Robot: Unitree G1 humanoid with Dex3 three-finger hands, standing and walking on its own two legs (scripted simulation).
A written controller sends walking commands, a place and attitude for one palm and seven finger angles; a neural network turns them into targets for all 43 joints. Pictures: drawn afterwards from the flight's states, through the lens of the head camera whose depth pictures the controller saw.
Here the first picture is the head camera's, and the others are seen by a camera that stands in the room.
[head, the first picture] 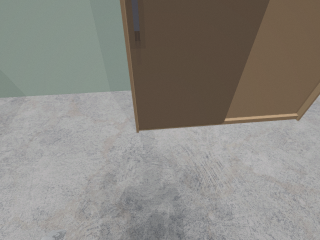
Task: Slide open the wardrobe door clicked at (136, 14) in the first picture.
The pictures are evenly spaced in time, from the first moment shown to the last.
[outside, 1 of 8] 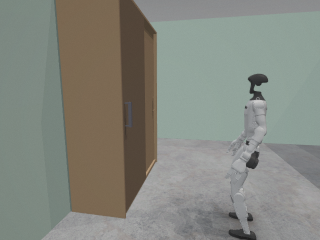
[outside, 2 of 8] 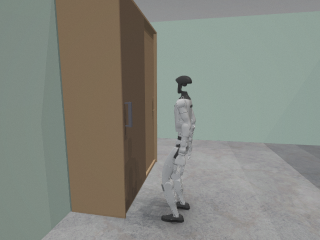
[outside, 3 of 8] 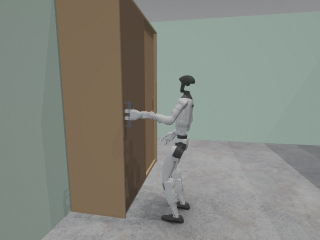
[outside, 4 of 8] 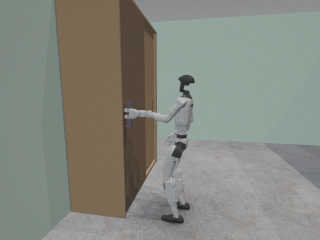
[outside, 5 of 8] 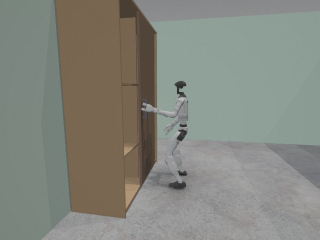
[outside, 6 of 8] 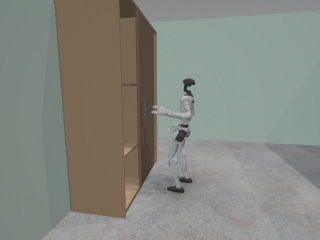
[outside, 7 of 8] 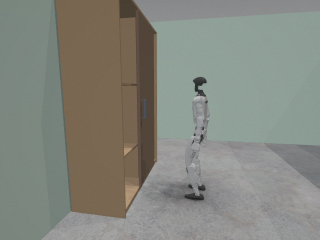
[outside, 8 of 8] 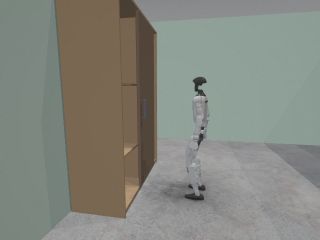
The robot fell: no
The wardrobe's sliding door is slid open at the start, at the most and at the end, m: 0.00 0.53 0.50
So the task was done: yes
